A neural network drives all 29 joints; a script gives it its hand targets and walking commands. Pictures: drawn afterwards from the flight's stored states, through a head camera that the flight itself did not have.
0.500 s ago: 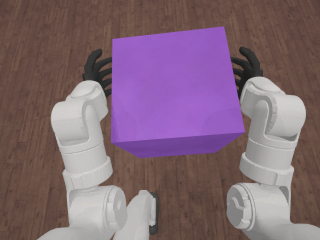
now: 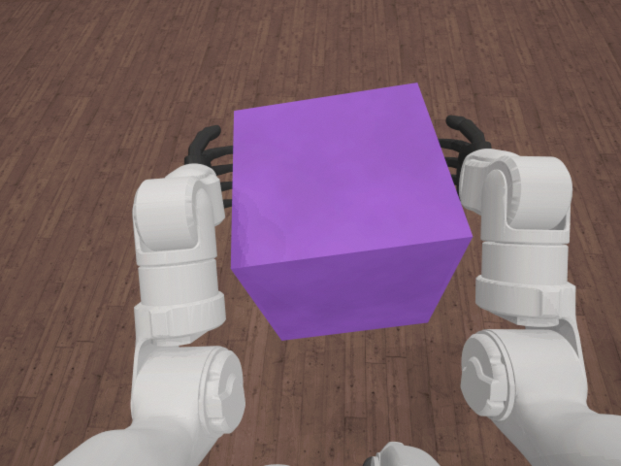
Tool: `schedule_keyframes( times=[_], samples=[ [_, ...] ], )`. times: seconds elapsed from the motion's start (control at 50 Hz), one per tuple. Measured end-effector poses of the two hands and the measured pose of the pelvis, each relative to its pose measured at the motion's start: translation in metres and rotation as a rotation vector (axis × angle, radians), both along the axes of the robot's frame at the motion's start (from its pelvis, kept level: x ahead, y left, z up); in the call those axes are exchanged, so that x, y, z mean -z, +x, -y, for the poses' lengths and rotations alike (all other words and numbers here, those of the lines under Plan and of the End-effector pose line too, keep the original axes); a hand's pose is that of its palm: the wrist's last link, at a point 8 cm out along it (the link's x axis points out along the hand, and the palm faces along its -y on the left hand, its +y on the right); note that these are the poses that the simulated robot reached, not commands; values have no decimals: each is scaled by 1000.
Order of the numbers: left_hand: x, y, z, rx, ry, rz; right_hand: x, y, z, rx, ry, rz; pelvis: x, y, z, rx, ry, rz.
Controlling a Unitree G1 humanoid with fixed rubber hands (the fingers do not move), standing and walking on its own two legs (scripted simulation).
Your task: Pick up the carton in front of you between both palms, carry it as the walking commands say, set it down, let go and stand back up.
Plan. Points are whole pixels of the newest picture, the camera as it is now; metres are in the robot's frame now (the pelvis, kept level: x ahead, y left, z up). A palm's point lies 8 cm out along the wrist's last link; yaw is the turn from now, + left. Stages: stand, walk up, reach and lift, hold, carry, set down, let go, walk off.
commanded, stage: carry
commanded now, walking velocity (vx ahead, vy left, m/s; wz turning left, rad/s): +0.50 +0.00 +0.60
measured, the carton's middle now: (341, 227) +0.38 -0.02 +0.08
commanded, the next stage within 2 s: none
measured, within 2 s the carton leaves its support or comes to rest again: neither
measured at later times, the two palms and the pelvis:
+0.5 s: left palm (139, 62) +0.64 +0.28 +0.17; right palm (328, 38) +0.70 -0.02 +0.16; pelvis +0.30 +0.06 +0.03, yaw +14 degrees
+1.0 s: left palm out of the picture +0.98 +0.31 +0.23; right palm out of the picture +1.02 +0.02 +0.23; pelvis +0.62 +0.11 +0.07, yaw +2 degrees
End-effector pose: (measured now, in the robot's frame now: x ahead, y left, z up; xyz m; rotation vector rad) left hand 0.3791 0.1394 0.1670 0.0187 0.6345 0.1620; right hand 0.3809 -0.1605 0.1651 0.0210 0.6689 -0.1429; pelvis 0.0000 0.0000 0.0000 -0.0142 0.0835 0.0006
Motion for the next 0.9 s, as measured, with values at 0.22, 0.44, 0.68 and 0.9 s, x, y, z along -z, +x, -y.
schedule_keyframes(
  times=[0.22, 0.44, 0.68, 0.9],
  samples=[
    [-25, 82, -77, -227, -25, -1, -20, 150, -87, -216, 36, -5, -26, 123, 4, -137, 43, -5],
    [0, 231, -131, -197, -45, -65, 1, 288, -138, -221, -38, -60, -18, 270, -51, -247, 62, 31],
    [-39, 378, -161, -187, -93, 26, -46, 425, -167, -160, -18, 26, -49, 407, -83, -199, 5, 4],
    [-44, 539, -170, -141, -29, -54, -46, 581, -174, -159, -36, -41, -55, 572, -96, -92, -31, 37]
  ],
)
